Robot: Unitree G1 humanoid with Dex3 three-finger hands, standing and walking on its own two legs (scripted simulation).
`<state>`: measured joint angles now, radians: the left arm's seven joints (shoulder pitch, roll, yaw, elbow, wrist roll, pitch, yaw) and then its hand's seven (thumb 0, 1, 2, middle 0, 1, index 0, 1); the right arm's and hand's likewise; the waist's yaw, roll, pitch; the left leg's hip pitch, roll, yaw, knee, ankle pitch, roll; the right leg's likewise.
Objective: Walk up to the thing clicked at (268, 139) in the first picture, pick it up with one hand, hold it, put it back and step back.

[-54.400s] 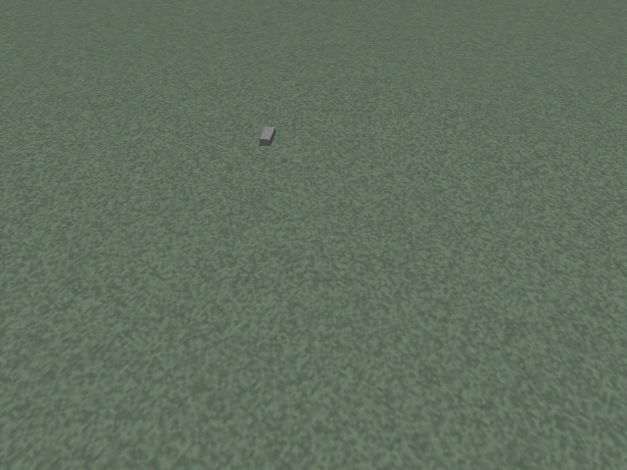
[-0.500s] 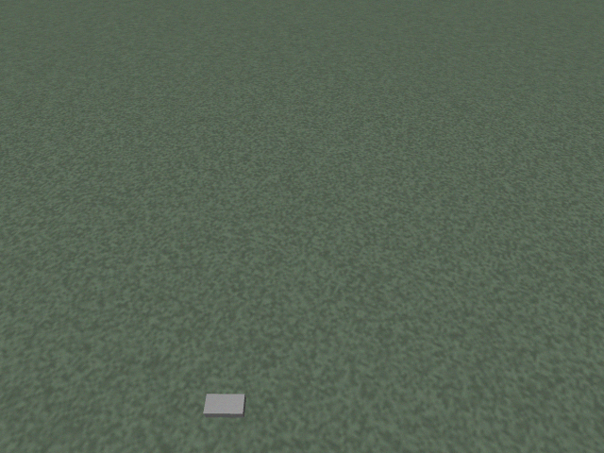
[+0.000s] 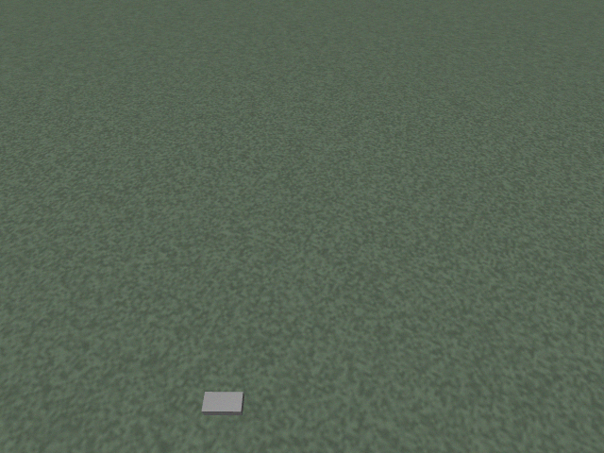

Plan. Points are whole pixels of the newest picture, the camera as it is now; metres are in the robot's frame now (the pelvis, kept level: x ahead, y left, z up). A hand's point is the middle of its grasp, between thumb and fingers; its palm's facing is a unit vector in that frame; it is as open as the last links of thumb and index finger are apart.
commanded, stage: stand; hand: left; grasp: from above
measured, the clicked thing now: (223, 403) +0.41 +0.26 -0.76
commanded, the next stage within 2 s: step back in 0.12 s
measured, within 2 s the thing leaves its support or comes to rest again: neither
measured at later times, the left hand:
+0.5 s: hand out of the picture +0.10 +0.31 -0.18, palm faces -0.02 -0.93 -0.37, open 7.4 cm
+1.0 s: hand out of the picture -0.03 +0.28 -0.15, palm faces -0.06 -0.92 -0.40, open 7.4 cm
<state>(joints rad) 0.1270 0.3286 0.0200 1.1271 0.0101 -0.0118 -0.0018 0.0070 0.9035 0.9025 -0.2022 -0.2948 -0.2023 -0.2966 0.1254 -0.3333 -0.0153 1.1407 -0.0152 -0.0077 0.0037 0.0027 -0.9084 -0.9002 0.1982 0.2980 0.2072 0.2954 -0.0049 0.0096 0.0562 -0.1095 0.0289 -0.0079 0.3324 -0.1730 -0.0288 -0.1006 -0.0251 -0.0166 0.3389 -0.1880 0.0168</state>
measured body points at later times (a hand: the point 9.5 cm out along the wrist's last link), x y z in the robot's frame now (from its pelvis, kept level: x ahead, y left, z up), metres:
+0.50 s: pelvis -0.05 +0.04 -0.02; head +0.02 +0.07 +0.42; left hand +0.10 +0.36 -0.15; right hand +0.01 -0.28 -0.13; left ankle -0.04 +0.13 -0.75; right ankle -0.04 -0.12 -0.70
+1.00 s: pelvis -0.15 +0.03 -0.02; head -0.10 +0.01 +0.43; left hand -0.03 +0.33 -0.12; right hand -0.08 -0.30 -0.15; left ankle -0.16 +0.15 -0.68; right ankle -0.14 -0.09 -0.75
